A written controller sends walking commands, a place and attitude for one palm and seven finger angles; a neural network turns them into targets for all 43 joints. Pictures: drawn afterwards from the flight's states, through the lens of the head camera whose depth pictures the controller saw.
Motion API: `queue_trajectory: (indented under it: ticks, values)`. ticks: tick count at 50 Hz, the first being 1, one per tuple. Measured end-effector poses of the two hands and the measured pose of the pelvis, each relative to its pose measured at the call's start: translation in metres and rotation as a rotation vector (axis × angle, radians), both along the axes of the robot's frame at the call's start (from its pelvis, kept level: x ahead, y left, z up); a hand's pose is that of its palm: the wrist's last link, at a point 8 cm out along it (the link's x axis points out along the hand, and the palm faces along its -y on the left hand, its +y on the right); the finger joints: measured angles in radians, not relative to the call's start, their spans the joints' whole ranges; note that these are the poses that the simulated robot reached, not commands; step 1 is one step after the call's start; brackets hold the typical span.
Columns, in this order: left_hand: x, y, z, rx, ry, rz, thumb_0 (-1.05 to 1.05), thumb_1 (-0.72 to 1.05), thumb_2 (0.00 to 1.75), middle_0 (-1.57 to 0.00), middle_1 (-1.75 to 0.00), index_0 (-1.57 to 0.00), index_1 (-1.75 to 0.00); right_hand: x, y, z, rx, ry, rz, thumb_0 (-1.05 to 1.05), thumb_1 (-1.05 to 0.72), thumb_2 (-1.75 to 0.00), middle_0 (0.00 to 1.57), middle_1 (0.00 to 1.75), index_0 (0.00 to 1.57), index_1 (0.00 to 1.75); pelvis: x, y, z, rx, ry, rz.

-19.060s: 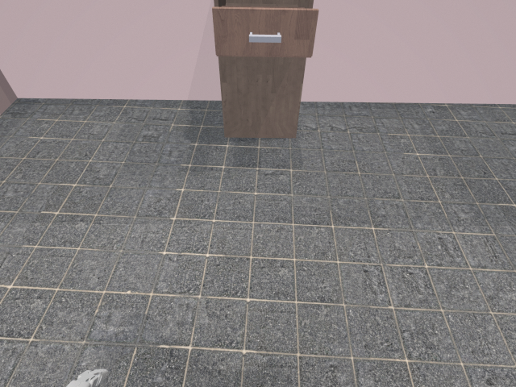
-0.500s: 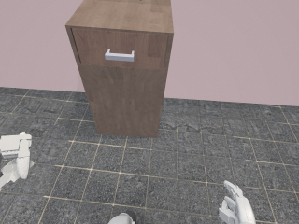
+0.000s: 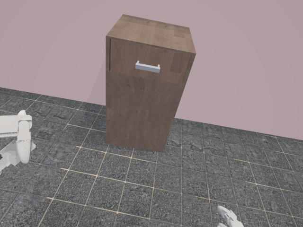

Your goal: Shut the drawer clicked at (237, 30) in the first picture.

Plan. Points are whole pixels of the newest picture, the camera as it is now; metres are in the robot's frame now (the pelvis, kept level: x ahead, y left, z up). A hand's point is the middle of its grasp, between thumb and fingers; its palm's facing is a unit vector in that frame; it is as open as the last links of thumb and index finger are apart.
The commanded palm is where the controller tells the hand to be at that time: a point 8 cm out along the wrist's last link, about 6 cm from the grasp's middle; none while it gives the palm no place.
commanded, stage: stop stepping back and stand still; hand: left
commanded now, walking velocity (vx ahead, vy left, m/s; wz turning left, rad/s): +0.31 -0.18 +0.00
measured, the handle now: (148, 66) +0.89 +0.10 +0.02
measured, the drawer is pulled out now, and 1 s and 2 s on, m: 0.00 0.00 0.00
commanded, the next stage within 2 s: let the arm hang, fingers relaxed in 1.02 s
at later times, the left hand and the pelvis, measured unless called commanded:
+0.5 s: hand (40, 148) +0.17 +0.24 +0.20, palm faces +0.35 -0.80 -0.49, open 3.2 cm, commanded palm +0.12 +0.27 +0.21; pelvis -0.03 +0.00 +0.02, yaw -4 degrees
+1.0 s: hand (78, 144) +0.21 +0.19 +0.19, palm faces +0.23 -0.81 -0.53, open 3.2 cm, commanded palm +0.15 +0.24 +0.21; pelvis +0.00 -0.03 +0.03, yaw -6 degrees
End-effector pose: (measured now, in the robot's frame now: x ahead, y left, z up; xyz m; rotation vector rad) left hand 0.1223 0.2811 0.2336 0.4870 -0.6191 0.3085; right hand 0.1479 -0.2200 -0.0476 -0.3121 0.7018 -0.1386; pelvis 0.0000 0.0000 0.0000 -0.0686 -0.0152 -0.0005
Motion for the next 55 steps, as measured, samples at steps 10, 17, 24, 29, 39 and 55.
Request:
queue_trajectory:
  ticks: [10,17,24,29,39,55]
  values:
    - [0.025,0.005,-0.019,-0.103,0.274,-0.057,0.02,0.89,0.9,-1.4,-1.6,-1.4,-1.6,-0.082,0.034,0.017,0.104,0.044,-0.085,0.01,-0.9,-0.89,0.21,0.3,0.2,0.3,-0.037,0.019,0.036,0.008,-0.029,-0.061]
    - [0.002,-0.009,0.005,0.057,0.375,-0.063,0.02,0.88,0.9,-1.41,-1.6,-1.41,-1.59,-0.103,0.009,0.017,0.066,0.13,-0.146,0.01,-0.9,-0.89,0.21,0.3,0.2,0.3,-0.033,0.012,0.05,0.001,0.016,-0.073]
    - [0.011,-0.002,-0.01,0.038,0.354,0.109,0.01,0.88,0.9,-1.4,-1.6,-1.4,-1.59,-0.073,-0.032,-0.016,0.065,0.085,-0.149,0.01,-0.9,-0.9,0.21,0.3,0.2,0.3,-0.037,0.001,0.025,0.042,0.012,-0.077]
    - [0.022,-0.022,-0.029,-0.079,0.33,0.053,0.02,0.89,0.9,-1.4,-1.6,-1.4,-1.59,-0.053,-0.045,-0.011,0.054,0.034,-0.168,0.01,-0.9,-0.9,0.2,0.3,0.2,0.3,-0.02,-0.005,0.02,0.056,-0.007,-0.076]
    - [0.054,-0.048,-0.003,0.077,0.318,-0.006,0.02,0.88,0.9,-1.4,-1.6,-1.4,-1.59,-0.019,-0.04,-0.002,0.116,-0.033,-0.133,0.01,-0.91,-0.9,0.2,0.3,0.2,0.3,-0.013,-0.022,0.026,0.085,0.031,-0.091]
    - [0.048,-0.049,-0.025,0.019,0.456,0.03,0.02,0.88,0.9,-1.4,-1.6,-1.4,-1.59,-0.032,-0.057,-0.009,0.094,0.067,-0.168,0.01,-0.91,-0.9,0.2,0.3,0.2,0.3,-0.009,-0.026,0.03,0.093,0.029,-0.097]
